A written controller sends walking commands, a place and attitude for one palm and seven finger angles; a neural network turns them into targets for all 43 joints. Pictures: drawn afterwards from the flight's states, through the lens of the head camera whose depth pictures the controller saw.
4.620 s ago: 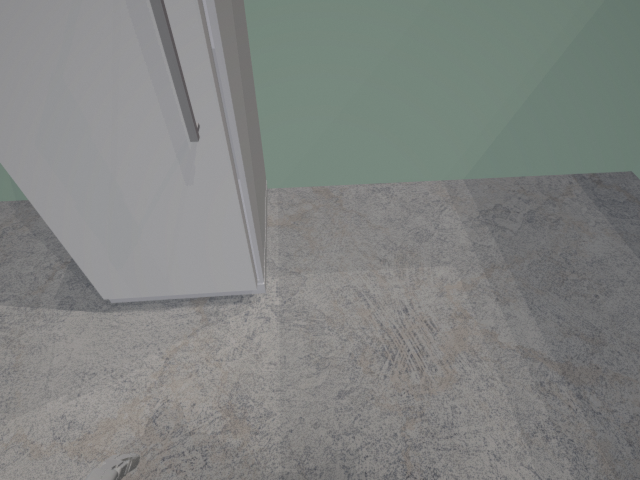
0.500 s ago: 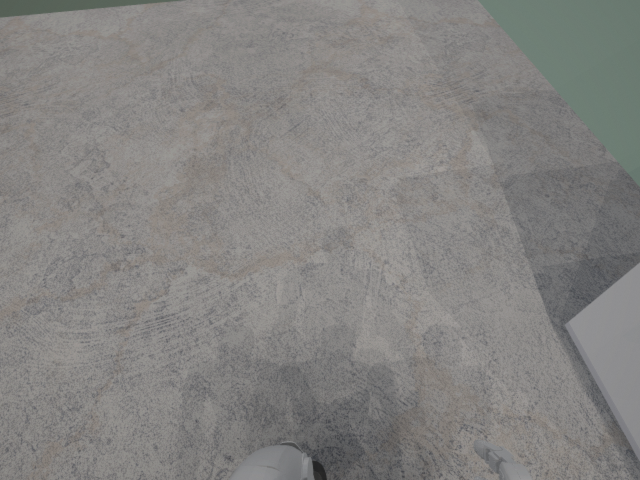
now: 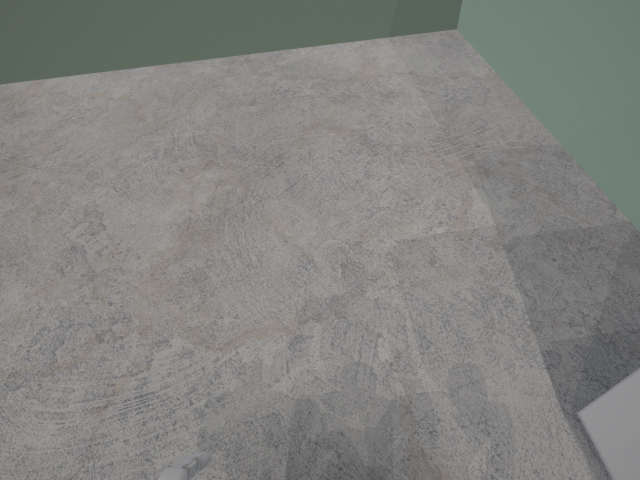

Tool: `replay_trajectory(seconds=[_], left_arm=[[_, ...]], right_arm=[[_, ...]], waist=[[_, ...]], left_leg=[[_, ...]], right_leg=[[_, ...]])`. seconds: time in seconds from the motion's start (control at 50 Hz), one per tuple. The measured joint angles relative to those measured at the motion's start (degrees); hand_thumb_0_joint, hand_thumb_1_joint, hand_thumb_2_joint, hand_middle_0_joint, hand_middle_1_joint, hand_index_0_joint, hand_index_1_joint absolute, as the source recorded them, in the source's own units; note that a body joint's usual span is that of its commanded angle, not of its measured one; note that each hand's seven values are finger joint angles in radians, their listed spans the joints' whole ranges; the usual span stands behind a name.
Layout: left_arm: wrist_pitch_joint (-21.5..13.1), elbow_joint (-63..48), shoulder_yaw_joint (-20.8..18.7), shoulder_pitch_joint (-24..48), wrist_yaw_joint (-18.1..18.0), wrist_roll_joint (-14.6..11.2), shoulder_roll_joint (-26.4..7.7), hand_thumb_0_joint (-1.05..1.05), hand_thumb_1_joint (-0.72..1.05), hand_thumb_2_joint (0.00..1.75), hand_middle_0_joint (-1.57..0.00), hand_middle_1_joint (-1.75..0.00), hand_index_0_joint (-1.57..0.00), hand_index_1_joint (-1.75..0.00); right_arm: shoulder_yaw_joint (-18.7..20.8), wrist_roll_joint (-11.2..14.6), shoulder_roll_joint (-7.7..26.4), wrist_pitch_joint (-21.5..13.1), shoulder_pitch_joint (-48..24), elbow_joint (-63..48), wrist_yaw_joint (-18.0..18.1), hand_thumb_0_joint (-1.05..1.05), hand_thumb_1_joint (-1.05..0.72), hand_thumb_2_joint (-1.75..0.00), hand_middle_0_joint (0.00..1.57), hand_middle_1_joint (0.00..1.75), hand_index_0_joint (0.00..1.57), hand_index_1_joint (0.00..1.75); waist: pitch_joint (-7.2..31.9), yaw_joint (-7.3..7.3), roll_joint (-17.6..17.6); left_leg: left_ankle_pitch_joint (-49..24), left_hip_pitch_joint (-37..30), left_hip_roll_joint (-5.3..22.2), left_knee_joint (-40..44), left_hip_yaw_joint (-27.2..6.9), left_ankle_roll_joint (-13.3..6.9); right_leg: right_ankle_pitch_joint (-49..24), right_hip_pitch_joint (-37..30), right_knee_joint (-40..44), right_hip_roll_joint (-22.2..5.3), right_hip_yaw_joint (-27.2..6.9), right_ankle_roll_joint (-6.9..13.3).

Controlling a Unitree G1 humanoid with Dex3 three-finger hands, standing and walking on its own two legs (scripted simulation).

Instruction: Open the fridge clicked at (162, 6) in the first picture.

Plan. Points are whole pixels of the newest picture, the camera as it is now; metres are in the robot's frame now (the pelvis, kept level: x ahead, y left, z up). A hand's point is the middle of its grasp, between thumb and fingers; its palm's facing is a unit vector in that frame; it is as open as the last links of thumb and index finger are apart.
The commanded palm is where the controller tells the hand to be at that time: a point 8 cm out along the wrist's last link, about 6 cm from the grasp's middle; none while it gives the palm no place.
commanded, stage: turn to face it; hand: right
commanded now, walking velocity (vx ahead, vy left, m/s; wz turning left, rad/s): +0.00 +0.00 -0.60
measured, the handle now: out of the picture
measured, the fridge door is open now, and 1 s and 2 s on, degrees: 0 0 0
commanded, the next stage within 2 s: none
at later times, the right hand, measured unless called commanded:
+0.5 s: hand out of the picture +0.06 -0.21 -0.15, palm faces +0.27 +0.93 -0.26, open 7.4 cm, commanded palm none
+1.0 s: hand out of the picture -0.12 -0.15 -0.16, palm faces +0.60 +0.76 -0.26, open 7.3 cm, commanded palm none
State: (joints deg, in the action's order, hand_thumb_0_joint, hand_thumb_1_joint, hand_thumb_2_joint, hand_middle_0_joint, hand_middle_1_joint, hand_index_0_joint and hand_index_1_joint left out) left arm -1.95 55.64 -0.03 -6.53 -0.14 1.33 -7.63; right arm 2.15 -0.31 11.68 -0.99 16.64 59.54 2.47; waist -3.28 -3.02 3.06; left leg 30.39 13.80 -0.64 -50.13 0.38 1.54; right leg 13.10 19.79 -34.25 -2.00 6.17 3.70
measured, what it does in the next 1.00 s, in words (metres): steps on the spot, turning right: left foot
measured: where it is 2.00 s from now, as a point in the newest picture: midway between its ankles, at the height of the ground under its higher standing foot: outside the picture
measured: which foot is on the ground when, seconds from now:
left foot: up 0.00-0.54, down 0.56-1.00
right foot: down 0.00-0.56, up 0.58-1.00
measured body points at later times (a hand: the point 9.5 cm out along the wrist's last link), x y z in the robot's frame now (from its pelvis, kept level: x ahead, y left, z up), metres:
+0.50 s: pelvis +0.00 +0.01 +0.01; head +0.03 +0.01 +0.46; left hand +0.06 +0.25 -0.14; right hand +0.05 -0.26 -0.13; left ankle +0.00 +0.16 -0.70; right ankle +0.06 -0.08 -0.73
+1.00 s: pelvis -0.02 +0.03 +0.00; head +0.03 +0.00 +0.45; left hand +0.23 +0.18 -0.14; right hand -0.15 -0.19 -0.14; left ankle +0.01 +0.15 -0.73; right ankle -0.10 -0.08 -0.71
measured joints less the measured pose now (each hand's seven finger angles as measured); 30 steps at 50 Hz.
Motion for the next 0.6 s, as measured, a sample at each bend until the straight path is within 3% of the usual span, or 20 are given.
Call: replay_trajectory(seconds=[0.1,0.2,0.28,0.46,0.54,0.56,0.6], left_arm=[[1.23,0.18,-1.63,-3.19,-1.02,-0.52,-0.70,-0.02,0.94,0.90,-0.21,-0.30,-0.20,-0.30],[2.85,0.75,-2.70,-6.23,-0.42,-0.13,-2.65,-0.02,0.94,0.90,-0.21,-0.30,-0.20,-0.30],[3.48,1.00,-3.40,-8.53,-0.20,0.03,-3.01,-0.01,0.93,0.90,-0.21,-0.30,-0.20,-0.30],[4.30,0.49,-4.48,-10.51,0.11,0.40,-3.18,0.00,0.91,0.90,-0.21,-0.30,-0.20,-0.30],[5.30,0.17,-5.19,-10.30,0.45,0.44,-3.89,0.01,0.91,0.90,-0.21,-0.30,-0.20,-0.30],[5.64,-0.03,-5.45,-10.21,0.56,0.25,-4.00,0.01,0.90,0.90,-0.21,-0.30,-0.20,-0.30],[6.22,0.00,-6.17,-9.55,0.42,0.26,-4.67,0.01,0.91,0.90,-0.21,-0.30,-0.20,-0.30]], right_arm=[[0.48,-0.42,-0.94,2.05,-2.86,-0.58,-0.92,0.01,-0.91,-0.89,0.20,0.30,0.20,0.30],[1.86,-0.95,-0.40,2.85,-5.63,-2.88,-1.36,0.01,-0.91,-0.89,0.20,0.30,0.20,0.30],[2.63,-1.04,0.48,3.36,-6.76,-3.92,-1.30,0.01,-0.91,-0.89,0.20,0.30,0.20,0.30],[2.53,-0.39,1.01,4.06,-8.94,-5.93,-0.99,0.01,-0.91,-0.89,0.19,0.30,0.20,0.30],[1.85,0.20,0.22,3.44,-8.61,-7.54,-0.91,0.01,-0.91,-0.89,0.19,0.30,0.20,0.30],[1.70,0.14,0.26,3.11,-8.01,-8.05,-0.85,0.01,-0.91,-0.89,0.20,0.30,0.20,0.30],[1.15,-0.34,-0.39,3.24,-7.24,-8.01,-0.51,0.01,-0.91,-0.89,0.20,0.30,0.20,0.30]], waist=[[-0.33,2.23,-1.37],[0.38,3.28,-1.42],[1.24,4.38,-1.70],[1.72,6.68,-4.20],[2.19,6.35,-5.42],[2.56,5.87,-5.12],[2.42,5.41,-5.92]], left_leg=[[-3.00,7.66,2.80,-9.08,0.64,1.44],[-10.48,12.55,4.62,-10.88,-0.75,2.24],[-11.75,13.00,4.46,-9.55,-1.22,2.79],[-5.94,7.67,0.93,2.78,-1.52,2.12],[-8.43,1.39,-0.37,16.86,-0.95,0.49],[-10.74,-0.47,0.08,21.75,-0.82,-0.88],[-13.99,-0.96,0.47,22.04,0.63,-2.64]], right_leg=[[-2.82,-2.73,5.62,1.28,-1.85,1.14],[-5.60,-2.35,9.46,3.24,-4.23,1.58],[-6.98,-1.33,10.83,4.63,-6.47,1.61],[-9.39,1.06,11.53,7.07,-12.31,0.19],[-10.33,1.95,11.23,8.46,-14.89,-1.56],[-8.52,3.08,9.33,9.12,-14.78,-2.54],[3.19,7.23,-2.30,9.23,-13.13,-4.92]])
